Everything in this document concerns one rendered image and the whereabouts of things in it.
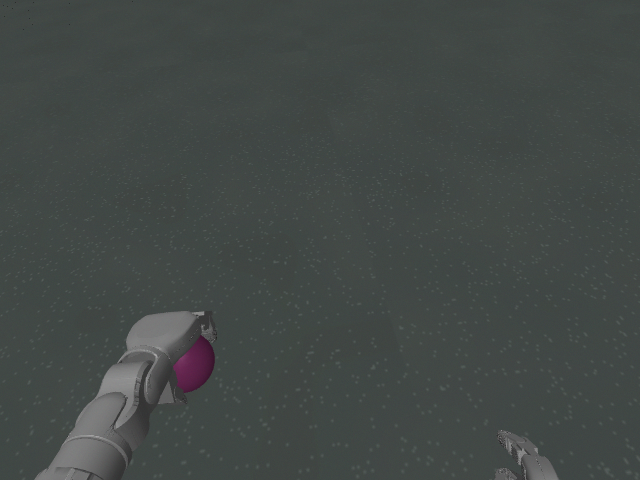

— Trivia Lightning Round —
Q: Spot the left robot hand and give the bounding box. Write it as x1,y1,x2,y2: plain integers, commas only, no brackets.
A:
126,311,217,406

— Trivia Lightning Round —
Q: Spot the left robot arm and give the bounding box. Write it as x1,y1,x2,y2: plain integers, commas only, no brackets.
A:
34,346,172,480

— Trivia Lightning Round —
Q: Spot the right robot hand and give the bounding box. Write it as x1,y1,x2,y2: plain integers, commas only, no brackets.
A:
490,430,560,480

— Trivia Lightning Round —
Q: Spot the ball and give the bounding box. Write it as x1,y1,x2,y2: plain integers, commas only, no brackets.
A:
173,335,215,393

